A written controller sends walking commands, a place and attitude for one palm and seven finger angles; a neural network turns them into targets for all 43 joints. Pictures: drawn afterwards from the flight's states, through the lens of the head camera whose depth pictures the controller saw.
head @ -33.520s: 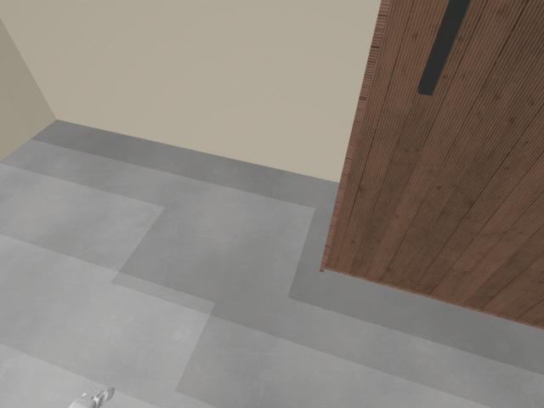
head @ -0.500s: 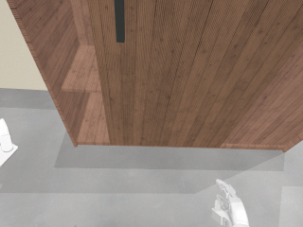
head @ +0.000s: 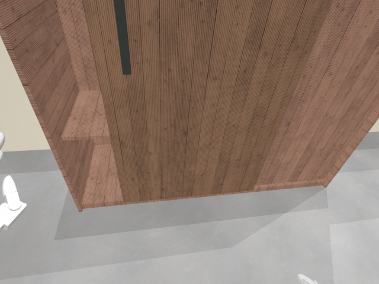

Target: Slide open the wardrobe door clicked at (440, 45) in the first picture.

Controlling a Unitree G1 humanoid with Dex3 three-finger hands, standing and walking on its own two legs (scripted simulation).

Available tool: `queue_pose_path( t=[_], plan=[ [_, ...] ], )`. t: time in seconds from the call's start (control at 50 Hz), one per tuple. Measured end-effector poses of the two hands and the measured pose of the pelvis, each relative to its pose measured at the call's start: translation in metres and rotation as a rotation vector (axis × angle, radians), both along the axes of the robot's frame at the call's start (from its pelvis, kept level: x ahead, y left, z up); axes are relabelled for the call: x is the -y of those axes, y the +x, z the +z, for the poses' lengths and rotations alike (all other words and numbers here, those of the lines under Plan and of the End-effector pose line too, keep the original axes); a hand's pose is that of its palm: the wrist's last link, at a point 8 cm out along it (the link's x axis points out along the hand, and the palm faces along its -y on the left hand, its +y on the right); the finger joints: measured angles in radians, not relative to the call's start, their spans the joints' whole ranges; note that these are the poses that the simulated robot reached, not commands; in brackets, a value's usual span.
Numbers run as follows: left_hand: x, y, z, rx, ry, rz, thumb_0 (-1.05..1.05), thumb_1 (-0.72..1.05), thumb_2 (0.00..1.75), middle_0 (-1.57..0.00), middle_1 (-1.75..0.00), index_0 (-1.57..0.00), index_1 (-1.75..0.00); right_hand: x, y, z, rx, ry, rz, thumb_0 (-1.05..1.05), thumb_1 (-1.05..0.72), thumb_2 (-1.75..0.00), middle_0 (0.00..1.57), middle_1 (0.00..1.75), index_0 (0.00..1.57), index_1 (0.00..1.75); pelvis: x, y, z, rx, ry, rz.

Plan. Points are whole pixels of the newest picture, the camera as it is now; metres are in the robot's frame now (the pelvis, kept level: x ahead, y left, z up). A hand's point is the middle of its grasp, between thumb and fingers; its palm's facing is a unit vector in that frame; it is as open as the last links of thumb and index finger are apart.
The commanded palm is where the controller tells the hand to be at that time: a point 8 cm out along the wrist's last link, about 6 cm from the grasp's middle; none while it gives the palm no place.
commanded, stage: stop stepping back and stand still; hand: left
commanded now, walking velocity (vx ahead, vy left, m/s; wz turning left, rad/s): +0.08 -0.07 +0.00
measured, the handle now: (122, 26) +0.77 +0.24 +0.27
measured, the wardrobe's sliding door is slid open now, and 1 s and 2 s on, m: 0.24 0.24 0.24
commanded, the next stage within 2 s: let the arm hang, fingers relaxed in 0.26 s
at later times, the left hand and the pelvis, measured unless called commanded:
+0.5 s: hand (60, 251) +0.21 +0.27 -0.02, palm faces +0.15 -0.89 -0.43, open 7.4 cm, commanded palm none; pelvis -0.02 +0.02 -0.01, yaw +1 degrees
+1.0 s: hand out of the picture +0.00 +0.28 -0.16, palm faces +0.00 -0.94 -0.34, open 7.3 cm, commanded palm none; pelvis -0.02 +0.02 +0.00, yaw +2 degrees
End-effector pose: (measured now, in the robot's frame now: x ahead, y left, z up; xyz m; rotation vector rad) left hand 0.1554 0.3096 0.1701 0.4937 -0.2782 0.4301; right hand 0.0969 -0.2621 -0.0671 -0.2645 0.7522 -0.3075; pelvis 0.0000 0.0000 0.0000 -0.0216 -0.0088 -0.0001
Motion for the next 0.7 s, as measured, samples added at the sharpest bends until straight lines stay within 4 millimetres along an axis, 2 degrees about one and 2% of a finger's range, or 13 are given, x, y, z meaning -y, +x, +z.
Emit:
queue_pose_path(
  t=[0.12, 0.2, 0.28, 0.36, 0.38, 0.4, 0.44, 0.5, 0.56, 0.6, 0.66, 0.7],
  plan=[
    [0.012, -0.011, 0.008, 0.012, 0.029, -0.008, 0.01, 0.89, 0.90, -0.21, -0.30, -0.21, -0.30, -0.023, 0.009, -0.009, 0.015, 0.069, 0.097, 0.01, -0.90, -0.90, 0.20, 0.30, 0.20, 0.30, 0.007, -0.014, -0.003, -0.002, 0.000, 0.006],
    [0.019, -0.017, 0.006, -0.003, 0.017, -0.026, 0.01, 0.88, 0.90, -0.21, -0.30, -0.21, -0.30, -0.030, 0.019, -0.015, 0.003, 0.096, 0.123, 0.01, -0.90, -0.90, 0.21, 0.30, 0.20, 0.30, 0.006, -0.012, -0.004, -0.007, -0.006, -0.005],
    [0.010, -0.014, 0.000, 0.001, -0.004, -0.008, 0.01, 0.88, 0.90, -0.21, -0.30, -0.21, -0.30, -0.031, 0.030, -0.015, -0.004, 0.076, 0.133, 0.01, -0.90, -0.90, 0.21, 0.30, 0.20, 0.30, -0.001, -0.004, -0.006, -0.002, -0.010, -0.001],
    [-0.006, -0.003, -0.002, 0.015, -0.020, 0.019, 0.01, 0.88, 0.90, -0.21, -0.30, -0.21, -0.30, -0.035, 0.043, -0.009, 0.008, 0.055, 0.129, 0.01, -0.90, -0.90, 0.21, 0.30, 0.20, 0.30, -0.007, 0.000, -0.005, 0.007, 0.005, -0.005],
    [-0.009, 0.003, -0.008, -0.013, -0.016, 0.012, 0.01, 0.88, 0.90, -0.21, -0.30, -0.21, -0.30, -0.036, 0.047, -0.008, 0.017, 0.061, 0.146, 0.01, -0.90, -0.90, 0.21, 0.30, 0.20, 0.30, -0.009, 0.000, -0.005, 0.000, 0.003, -0.001],
    [-0.012, 0.012, -0.022, -0.089, -0.030, 0.004, 0.00, 0.89, 0.90, -0.20, -0.30, -0.21, -0.30, -0.035, 0.050, -0.010, 0.010, 0.069, 0.164, 0.01, -0.90, -0.90, 0.21, 0.30, 0.20, 0.30, -0.012, -0.002, -0.005, -0.006, 0.004, 0.006],
    [-0.015, 0.027, -0.070, -0.326, -0.102, 0.003, 0.00, 0.89, 0.90, -0.20, -0.30, -0.20, -0.30, -0.031, 0.054, -0.017, -0.019, 0.079, 0.177, 0.01, -0.90, -0.90, 0.21, 0.30, 0.20, 0.30, -0.016, -0.007, -0.006, -0.014, 0.011, 0.013],
    [0.000, 0.024, -0.155, -0.715, -0.215, -0.003, 0.00, 0.90, 0.90, -0.19, -0.30, -0.20, -0.29, -0.024, 0.050, -0.027, -0.053, 0.083, 0.163, 0.01, -0.90, -0.90, 0.21, 0.30, 0.20, 0.30, -0.018, -0.016, -0.007, -0.024, 0.025, 0.013],
    [0.031, -0.009, -0.229, -1.012, -0.303, -0.042, 0.00, 0.90, 0.90, -0.19, -0.30, -0.20, -0.29, -0.014, 0.032, -0.038, -0.113, 0.086, 0.144, 0.01, -0.90, -0.90, 0.21, 0.30, 0.20, 0.30, -0.013, -0.023, -0.012, -0.022, 0.049, 0.003],
    [0.053, -0.041, -0.267, -1.166, -0.371, -0.061, 0.00, 0.90, 0.90, -0.20, -0.30, -0.20, -0.29, -0.007, 0.015, -0.045, -0.180, 0.085, 0.121, 0.01, -0.90, -0.90, 0.21, 0.30, 0.20, 0.30, -0.009, -0.027, -0.014, -0.012, 0.040, 0.004],
    [0.080, -0.092, -0.304, -1.360, -0.483, -0.069, 0.01, 0.90, 0.89, -0.20, -0.30, -0.20, -0.29, 0.001, -0.019, -0.049, -0.318, 0.067, 0.087, 0.01, -0.90, -0.90, 0.21, 0.30, 0.20, 0.30, -0.006, -0.027, -0.011, -0.005, 0.021, 0.032],
    [0.082, -0.118, -0.317, -1.421, -0.547, -0.022, 0.00, 0.93, 0.89, -0.20, -0.30, -0.21, -0.30, 0.006, -0.042, -0.051, -0.412, 0.047, 0.068, 0.01, -0.90, -0.90, 0.20, 0.30, 0.20, 0.30, -0.006, -0.027, -0.010, 0.000, 0.005, 0.041]
  ],
)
